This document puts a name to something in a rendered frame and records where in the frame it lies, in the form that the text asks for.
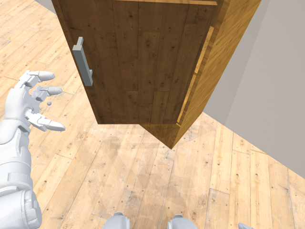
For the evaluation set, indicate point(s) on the handle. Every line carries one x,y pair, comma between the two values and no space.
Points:
82,62

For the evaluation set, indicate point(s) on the cupboard door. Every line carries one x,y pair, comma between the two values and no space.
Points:
142,53

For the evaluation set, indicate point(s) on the robot left forearm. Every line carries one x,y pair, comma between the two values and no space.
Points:
15,158

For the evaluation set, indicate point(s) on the robot right shin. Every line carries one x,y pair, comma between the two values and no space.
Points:
178,216

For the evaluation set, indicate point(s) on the left robot hand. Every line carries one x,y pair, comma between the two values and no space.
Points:
19,101

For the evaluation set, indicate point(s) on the robot left thigh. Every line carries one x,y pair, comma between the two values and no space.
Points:
117,222

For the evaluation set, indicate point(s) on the robot left upper arm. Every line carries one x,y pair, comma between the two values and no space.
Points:
20,210

